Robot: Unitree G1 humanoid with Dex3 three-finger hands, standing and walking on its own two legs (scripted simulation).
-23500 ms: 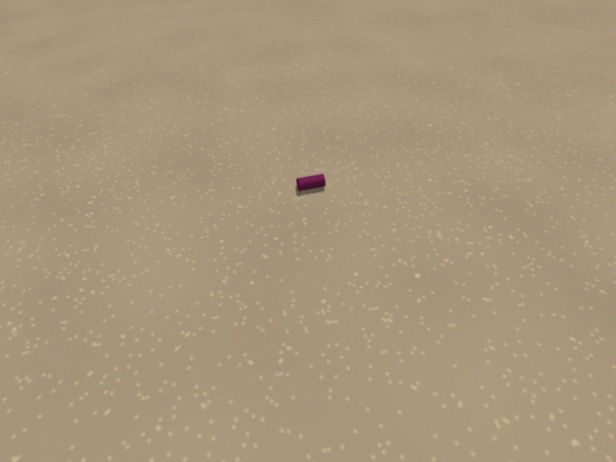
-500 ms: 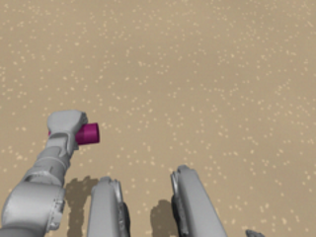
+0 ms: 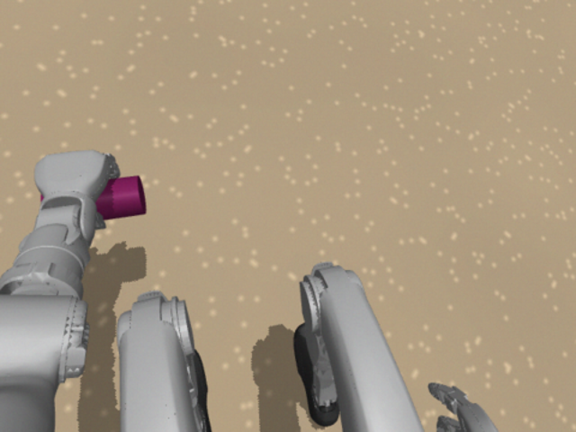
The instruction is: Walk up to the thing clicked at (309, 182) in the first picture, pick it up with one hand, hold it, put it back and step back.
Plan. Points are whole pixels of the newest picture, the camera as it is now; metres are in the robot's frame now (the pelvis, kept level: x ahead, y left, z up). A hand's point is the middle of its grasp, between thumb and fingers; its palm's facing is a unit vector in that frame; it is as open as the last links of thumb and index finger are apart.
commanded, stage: crouch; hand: left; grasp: from above
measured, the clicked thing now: (97, 200) +0.47 +0.23 -0.21
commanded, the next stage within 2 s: lower in 0.68 s
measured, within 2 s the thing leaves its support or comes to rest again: neither
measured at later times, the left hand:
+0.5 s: hand (103, 200) +0.48 +0.23 -0.23, palm faces -0.46 -0.02 -0.89, open 9.0 cm
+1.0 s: hand (108, 200) +0.49 +0.23 -0.26, palm faces -0.48 -0.02 -0.88, open 9.0 cm
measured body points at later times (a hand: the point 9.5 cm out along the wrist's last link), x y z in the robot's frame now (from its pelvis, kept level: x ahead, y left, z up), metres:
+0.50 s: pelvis -0.01 +0.00 -0.06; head +0.24 +0.05 +0.31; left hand +0.50 +0.23 -0.18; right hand +0.00 -0.27 -0.17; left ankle +0.07 +0.13 -0.38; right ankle +0.08 -0.13 -0.38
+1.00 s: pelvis -0.01 +0.00 -0.09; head +0.24 +0.06 +0.28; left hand +0.51 +0.23 -0.21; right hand +0.00 -0.27 -0.18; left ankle +0.07 +0.13 -0.38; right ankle +0.08 -0.13 -0.38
